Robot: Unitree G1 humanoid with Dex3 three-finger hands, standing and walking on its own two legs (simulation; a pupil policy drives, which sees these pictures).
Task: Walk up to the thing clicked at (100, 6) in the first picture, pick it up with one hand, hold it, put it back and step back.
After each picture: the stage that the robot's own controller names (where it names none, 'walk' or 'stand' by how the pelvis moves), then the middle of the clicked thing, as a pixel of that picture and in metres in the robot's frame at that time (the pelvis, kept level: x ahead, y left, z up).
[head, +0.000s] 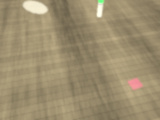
stand; (100, 8) +2.11 -0.25 -0.66
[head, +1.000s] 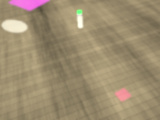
walk; (79, 19) +1.98 +0.18 -0.63
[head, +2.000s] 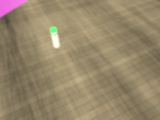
walk; (55, 37) +1.37 +0.39 -0.65
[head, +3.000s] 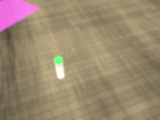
walk; (59, 68) +0.93 +0.27 -0.64
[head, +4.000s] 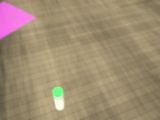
walk; (58, 99) +0.60 +0.18 -0.62
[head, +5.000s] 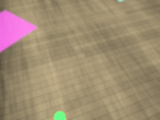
stand; out of the picture +0.43 +0.17 -0.63
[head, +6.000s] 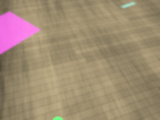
stand; out of the picture +0.41 +0.17 -0.64
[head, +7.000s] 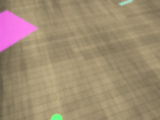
stand; out of the picture +0.42 +0.18 -0.65
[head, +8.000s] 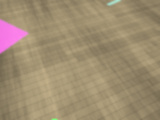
stand; out of the picture +0.40 +0.19 -0.66
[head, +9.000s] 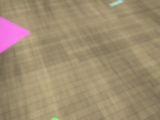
stand; out of the picture +0.40 +0.19 -0.66
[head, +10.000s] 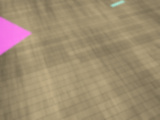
stand; out of the picture +0.39 +0.19 -0.66
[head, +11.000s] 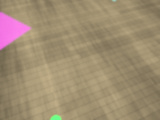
go down; out of the picture +0.40 +0.18 -0.65
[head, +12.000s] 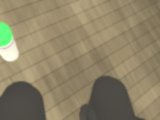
go down; (5, 45) +0.47 +0.24 -0.24
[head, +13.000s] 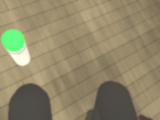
close in; (18, 50) +0.46 +0.24 -0.26
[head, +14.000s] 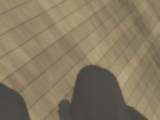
close in; out of the picture +0.44 +0.29 -0.16
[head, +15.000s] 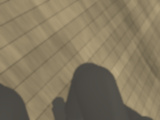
lift; out of the picture +0.43 +0.30 -0.16
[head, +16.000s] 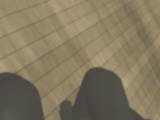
lift; out of the picture +0.37 +0.25 -0.14
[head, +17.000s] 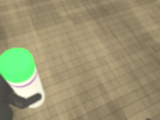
lift; (27, 84) +0.32 +0.17 +0.05
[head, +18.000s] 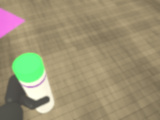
hold; (37, 87) +0.32 +0.15 +0.05
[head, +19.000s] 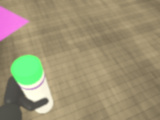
hold; (36, 89) +0.31 +0.16 +0.05
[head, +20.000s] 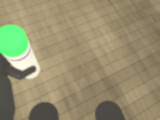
crouch; (22, 57) +0.41 +0.19 -0.03
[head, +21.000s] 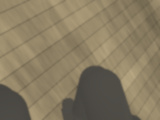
lower; out of the picture +0.43 +0.29 -0.15
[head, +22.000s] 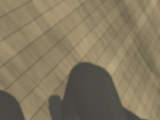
lower; out of the picture +0.44 +0.31 -0.16
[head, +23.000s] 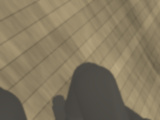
lower; out of the picture +0.43 +0.31 -0.16
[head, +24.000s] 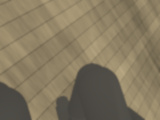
lower; out of the picture +0.42 +0.30 -0.15
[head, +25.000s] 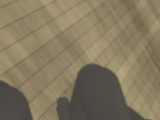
loosen; out of the picture +0.42 +0.28 -0.15
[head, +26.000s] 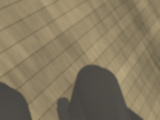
withdraw; out of the picture +0.43 +0.28 -0.17
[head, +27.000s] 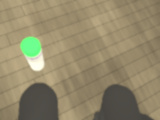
walk; (34, 56) +0.46 +0.22 -0.27
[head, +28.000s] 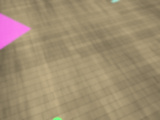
stand; out of the picture +0.40 +0.16 -0.59
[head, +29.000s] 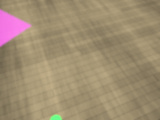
stand; out of the picture +0.40 +0.17 -0.60
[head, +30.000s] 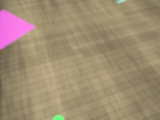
stand; out of the picture +0.40 +0.16 -0.62
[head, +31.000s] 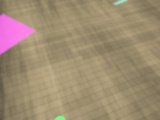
walk; out of the picture +0.41 +0.16 -0.65
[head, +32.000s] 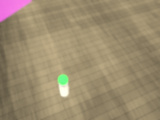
walk; (63, 86) +0.62 +0.14 -0.63
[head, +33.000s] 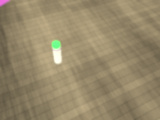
walk; (57, 52) +0.97 +0.23 -0.63
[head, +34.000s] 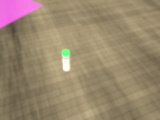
stand; (66, 60) +1.06 +0.16 -0.65
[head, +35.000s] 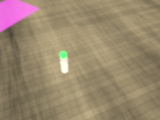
stand; (64, 62) +1.06 +0.19 -0.66
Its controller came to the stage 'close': yes
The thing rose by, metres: 0.68
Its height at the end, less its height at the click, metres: +0.00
